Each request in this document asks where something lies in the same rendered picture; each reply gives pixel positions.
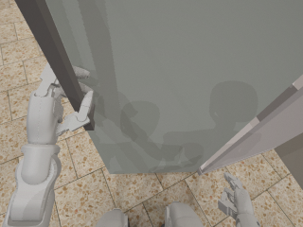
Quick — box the left robot hand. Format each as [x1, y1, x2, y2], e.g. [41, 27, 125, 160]
[26, 63, 94, 145]

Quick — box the robot left thigh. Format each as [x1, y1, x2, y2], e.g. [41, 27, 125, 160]
[95, 210, 128, 227]

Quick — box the right robot forearm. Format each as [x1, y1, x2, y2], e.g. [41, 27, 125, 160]
[235, 213, 261, 227]

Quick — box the right robot hand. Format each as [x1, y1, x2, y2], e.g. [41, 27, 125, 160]
[218, 171, 255, 219]

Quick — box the robot thigh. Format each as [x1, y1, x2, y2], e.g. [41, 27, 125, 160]
[95, 210, 128, 227]
[165, 202, 204, 227]

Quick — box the handle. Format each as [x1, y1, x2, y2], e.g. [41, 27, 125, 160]
[14, 0, 96, 131]

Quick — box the fridge door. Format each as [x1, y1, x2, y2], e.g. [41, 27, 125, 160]
[45, 0, 303, 174]

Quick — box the robot right thigh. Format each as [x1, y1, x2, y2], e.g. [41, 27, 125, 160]
[165, 202, 204, 227]

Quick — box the left robot forearm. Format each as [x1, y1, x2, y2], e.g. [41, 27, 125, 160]
[2, 143, 62, 227]

